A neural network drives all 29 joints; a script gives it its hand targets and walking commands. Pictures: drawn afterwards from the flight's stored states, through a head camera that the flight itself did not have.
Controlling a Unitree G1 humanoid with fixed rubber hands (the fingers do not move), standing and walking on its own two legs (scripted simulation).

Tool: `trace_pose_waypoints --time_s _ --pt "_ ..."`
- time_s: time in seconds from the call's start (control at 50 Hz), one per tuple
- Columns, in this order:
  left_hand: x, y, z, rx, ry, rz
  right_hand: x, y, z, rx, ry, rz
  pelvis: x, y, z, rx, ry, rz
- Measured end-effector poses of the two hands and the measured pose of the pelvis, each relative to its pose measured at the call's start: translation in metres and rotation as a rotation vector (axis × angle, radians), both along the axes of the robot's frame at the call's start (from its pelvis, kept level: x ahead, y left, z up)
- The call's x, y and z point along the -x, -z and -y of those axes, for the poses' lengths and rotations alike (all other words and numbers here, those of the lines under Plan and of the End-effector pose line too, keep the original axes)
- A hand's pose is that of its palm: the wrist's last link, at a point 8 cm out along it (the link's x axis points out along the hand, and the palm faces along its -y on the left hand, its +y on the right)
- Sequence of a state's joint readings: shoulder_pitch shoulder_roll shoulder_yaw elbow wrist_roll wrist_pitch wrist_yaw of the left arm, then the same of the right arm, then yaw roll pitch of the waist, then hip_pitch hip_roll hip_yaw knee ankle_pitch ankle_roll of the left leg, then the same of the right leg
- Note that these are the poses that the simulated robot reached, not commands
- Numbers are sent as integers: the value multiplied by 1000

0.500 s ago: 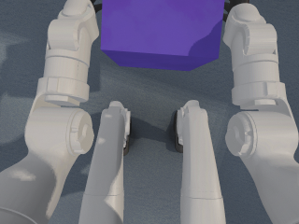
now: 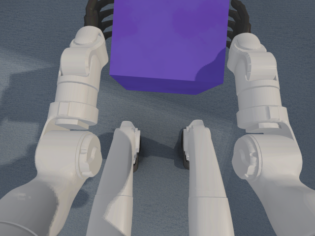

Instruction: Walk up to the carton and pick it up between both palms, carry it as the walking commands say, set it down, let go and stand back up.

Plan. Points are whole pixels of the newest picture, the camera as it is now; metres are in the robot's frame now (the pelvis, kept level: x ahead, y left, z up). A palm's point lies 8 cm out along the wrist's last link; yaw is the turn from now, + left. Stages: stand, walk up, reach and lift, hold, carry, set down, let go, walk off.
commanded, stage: reach and lift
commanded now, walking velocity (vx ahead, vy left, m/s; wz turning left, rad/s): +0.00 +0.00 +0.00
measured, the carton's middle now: (167, 35) +0.53 -0.01 -0.10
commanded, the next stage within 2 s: none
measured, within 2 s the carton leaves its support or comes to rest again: neither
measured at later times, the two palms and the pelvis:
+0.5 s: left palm (78, 26) +0.48 +0.14 +0.04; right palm (252, 36) +0.47 -0.16 +0.02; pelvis +0.01 +0.00 +0.06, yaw +0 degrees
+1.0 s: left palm (55, 10) +0.46 +0.14 +0.11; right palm (282, 19) +0.46 -0.16 +0.10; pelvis +0.02 +0.00 +0.11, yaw +0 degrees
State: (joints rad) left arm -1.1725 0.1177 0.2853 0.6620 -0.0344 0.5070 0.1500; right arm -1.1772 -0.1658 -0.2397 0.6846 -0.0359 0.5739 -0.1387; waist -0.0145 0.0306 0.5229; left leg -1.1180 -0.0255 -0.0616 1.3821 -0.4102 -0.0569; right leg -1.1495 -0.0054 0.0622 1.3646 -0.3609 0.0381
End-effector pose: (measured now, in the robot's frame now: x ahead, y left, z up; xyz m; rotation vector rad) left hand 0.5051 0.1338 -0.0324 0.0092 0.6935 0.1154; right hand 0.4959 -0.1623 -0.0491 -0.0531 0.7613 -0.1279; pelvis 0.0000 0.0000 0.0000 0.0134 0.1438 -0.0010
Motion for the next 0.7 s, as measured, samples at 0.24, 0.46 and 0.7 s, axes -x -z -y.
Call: trace_pose_waypoints --time_s 0.24,0.46,0.7 --pt "9 -35 -2 -6 4 1 12 -32 -2 4 -1 0 -1 -28 -1 2 1 39" --pt "24 -63 -4 3 -4 -9 25 -62 -4 -4 4 -10 -6 -55 -2 3 0 86" --pt "30 -102 -3 -6 -1 13 29 -101 -3 -4 3 11 -8 -81 -2 2 2 133"
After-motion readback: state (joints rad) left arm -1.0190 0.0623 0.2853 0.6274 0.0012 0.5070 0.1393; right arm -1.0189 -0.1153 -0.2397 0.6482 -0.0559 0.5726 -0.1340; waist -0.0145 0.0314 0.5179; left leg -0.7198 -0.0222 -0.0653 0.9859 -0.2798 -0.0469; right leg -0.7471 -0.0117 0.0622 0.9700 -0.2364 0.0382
